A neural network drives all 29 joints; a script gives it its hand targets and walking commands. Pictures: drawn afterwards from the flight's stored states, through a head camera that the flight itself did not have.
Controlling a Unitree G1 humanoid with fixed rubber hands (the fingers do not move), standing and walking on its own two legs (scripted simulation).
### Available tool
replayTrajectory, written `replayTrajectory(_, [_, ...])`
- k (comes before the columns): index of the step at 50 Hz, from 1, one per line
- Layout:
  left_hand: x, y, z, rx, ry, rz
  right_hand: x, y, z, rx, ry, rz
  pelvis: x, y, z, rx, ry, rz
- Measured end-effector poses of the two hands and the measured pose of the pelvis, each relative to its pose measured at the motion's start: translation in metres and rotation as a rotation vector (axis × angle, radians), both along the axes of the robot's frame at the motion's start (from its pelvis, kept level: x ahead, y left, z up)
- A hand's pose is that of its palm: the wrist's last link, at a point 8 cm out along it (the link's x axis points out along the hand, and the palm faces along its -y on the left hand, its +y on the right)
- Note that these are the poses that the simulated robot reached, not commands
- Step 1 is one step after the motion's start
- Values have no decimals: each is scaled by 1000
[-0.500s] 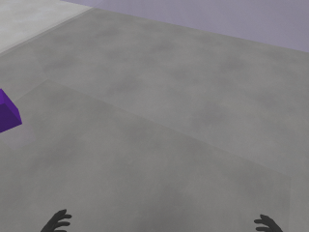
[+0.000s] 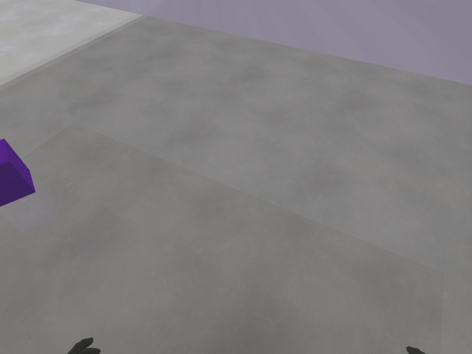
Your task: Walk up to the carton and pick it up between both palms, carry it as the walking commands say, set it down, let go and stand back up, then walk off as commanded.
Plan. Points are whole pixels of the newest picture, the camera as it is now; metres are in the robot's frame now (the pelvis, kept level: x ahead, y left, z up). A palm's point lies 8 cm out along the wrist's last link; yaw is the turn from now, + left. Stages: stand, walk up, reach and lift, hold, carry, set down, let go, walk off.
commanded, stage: stand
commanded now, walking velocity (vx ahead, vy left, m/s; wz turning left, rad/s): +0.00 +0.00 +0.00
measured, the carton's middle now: out of the picture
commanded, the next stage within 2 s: walk up in 0.28 s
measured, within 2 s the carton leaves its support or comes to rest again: neither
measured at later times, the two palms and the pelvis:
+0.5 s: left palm out of the picture +0.09 +0.32 -0.10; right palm out of the picture +0.10 -0.32 -0.11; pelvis +0.00 +0.00 +0.00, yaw +1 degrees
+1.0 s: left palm out of the picture -0.03 +0.33 -0.13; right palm (348, 353) +0.16 -0.18 -0.11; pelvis -0.02 +0.04 +0.00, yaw +20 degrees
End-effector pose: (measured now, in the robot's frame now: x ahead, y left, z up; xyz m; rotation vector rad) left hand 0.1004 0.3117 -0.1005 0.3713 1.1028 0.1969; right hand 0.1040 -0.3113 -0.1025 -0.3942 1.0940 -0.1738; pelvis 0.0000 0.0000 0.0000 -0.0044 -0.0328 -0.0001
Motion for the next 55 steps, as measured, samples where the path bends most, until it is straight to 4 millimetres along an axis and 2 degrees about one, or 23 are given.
replayTrajectory(24, [-14,4,-2,0,47,45,-5,-3,-1,-8,36,-25,1,0,2,-2,3,7])
replayTrajectory(27, [-13,2,-5,15,18,79,-10,-5,-11,9,77,-45,-2,-4,-5,-1,15,59])
replayTrajectory(29, [-22,-2,-10,18,8,106,-10,-3,-20,21,99,-37,-5,-5,-10,-11,16,87])
replayTrajectory(32, [-51,-10,-17,-12,45,165,-3,14,-24,41,130,-1,-8,-2,-8,2,6,129])
replayTrajectory(36, [-88,-15,-28,-58,103,232,15,50,-26,90,127,78,-10,9,-8,14,12,183])
replayTrajectory(42, [-128,5,-56,-99,135,316,52,103,-31,94,35,202,-16,36,-26,-14,9,261])
replayTrajectory(48, [-134,20,-36,-102,76,391,56,129,-14,91,32,257,-18,44,-8,-41,15,326])
replayTrajectory(55, [-130,25,-16,-85,-5,438,75,138,-9,117,36,327,-8,44,0,-58,28,412])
